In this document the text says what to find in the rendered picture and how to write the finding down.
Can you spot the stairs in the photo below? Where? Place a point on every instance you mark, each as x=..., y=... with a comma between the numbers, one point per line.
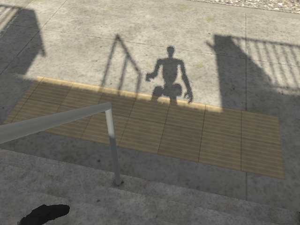
x=27, y=182

